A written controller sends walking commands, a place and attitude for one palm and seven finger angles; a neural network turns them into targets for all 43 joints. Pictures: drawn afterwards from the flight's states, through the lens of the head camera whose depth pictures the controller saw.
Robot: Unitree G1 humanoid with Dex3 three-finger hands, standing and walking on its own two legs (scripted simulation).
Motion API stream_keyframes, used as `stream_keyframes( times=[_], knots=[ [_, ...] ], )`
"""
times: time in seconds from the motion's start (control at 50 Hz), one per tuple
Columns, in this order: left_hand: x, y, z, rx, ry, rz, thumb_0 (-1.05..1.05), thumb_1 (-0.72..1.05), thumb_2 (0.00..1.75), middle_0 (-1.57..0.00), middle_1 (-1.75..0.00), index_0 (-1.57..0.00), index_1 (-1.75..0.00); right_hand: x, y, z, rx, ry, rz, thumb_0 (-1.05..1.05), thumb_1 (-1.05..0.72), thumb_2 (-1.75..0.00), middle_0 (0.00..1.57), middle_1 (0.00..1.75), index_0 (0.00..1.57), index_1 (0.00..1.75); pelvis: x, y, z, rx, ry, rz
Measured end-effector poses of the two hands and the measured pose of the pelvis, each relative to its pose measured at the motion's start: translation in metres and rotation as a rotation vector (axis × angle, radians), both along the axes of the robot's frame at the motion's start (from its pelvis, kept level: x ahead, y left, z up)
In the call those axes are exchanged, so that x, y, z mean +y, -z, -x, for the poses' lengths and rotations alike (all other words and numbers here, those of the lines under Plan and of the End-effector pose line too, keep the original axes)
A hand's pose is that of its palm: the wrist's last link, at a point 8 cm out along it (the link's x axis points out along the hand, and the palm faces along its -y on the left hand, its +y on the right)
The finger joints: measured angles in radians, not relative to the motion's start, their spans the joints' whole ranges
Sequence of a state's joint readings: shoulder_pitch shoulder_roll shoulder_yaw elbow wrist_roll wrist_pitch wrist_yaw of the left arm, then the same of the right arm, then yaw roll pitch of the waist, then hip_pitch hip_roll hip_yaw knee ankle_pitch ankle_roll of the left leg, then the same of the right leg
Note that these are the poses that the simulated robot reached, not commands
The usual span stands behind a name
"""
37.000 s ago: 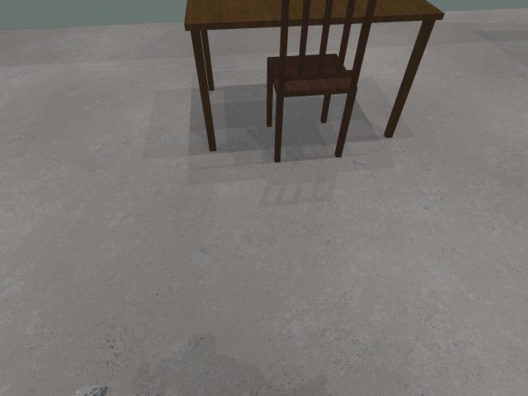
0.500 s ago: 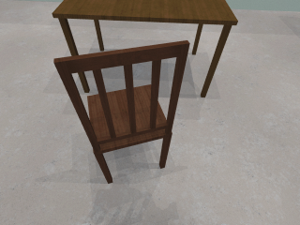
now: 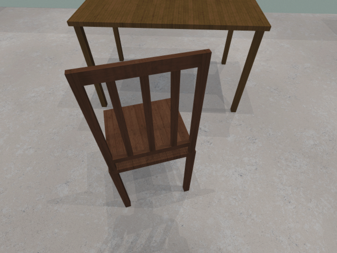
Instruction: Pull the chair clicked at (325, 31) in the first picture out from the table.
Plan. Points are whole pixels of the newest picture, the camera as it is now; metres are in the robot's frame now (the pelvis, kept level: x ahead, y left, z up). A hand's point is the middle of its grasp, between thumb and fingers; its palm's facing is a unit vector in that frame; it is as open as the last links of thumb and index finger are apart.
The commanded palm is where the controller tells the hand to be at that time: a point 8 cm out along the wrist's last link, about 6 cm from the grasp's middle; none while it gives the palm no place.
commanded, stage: let the arm hang, fingers relaxed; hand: left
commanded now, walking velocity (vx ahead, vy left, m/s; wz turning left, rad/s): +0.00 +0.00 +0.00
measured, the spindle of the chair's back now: (148, 119) +0.54 +0.10 -0.05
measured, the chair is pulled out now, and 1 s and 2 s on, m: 0.64 0.64 0.64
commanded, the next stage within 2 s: look to check the result in 0.34 s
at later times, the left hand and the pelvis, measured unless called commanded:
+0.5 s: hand out of the picture +0.00 +0.17 -0.17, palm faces +0.05 -0.98 -0.18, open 7.3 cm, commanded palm none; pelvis +0.01 +0.00 +0.00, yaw +0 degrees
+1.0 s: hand out of the picture +0.01 +0.17 -0.17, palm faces +0.05 -0.98 -0.19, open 7.3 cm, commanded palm none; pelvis +0.01 +0.01 +0.00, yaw +0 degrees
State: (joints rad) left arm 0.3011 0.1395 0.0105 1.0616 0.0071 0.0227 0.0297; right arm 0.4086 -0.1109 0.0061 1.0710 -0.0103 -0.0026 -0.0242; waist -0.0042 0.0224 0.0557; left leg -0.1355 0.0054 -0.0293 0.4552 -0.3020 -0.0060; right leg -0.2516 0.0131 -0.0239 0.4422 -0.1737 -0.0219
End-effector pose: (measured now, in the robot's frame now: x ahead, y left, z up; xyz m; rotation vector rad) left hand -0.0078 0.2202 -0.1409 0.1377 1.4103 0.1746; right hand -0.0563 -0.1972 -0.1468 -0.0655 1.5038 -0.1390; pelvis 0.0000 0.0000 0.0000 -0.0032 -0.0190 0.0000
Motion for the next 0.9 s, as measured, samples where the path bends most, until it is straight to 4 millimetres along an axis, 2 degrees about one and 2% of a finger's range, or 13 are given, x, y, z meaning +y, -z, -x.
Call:
stream_keyframes(
  times=[0.18,0.28,0.54,0.9],
  knots=[
    [-0.004,0.003,-0.001,-0.01,-0.005,0.014,0.01,0.93,0.9,-0.2,-0.3,-0.2,-0.3,0.004,0.001,-0.027,-0.078,-0.003,0.004,0.0,-0.91,-0.9,0.2,0.3,0.2,0.3,0.001,0.0,-0.002,-0.004,0.004,0.0],
    [-0.003,0.003,0.0,-0.01,-0.011,0.015,0.01,0.93,0.9,-0.2,-0.3,-0.2,-0.3,0.004,0.001,-0.035,-0.093,-0.012,0.01,0.0,-0.91,-0.9,0.2,0.3,0.2,0.3,0.003,0.0,-0.002,-0.003,0.003,-0.001],
    [-0.002,0.003,-0.002,0.002,-0.01,0.019,0.01,0.92,0.9,-0.2,-0.3,-0.2,-0.3,-0.001,-0.001,-0.031,-0.062,-0.01,0.026,0.0,-0.91,-0.9,0.2,0.3,0.2,0.3,0.004,-0.001,-0.006,-0.001,0.001,-0.001],
    [0.002,0.002,-0.01,-0.005,-0.007,0.009,0.01,0.93,0.9,-0.2,-0.3,-0.2,-0.3,0.006,-0.001,-0.029,-0.042,-0.003,0.013,0.0,-0.91,-0.9,0.2,0.3,0.2,0.3,0.006,-0.001,-0.009,-0.003,-0.001,-0.002]
  ],
)
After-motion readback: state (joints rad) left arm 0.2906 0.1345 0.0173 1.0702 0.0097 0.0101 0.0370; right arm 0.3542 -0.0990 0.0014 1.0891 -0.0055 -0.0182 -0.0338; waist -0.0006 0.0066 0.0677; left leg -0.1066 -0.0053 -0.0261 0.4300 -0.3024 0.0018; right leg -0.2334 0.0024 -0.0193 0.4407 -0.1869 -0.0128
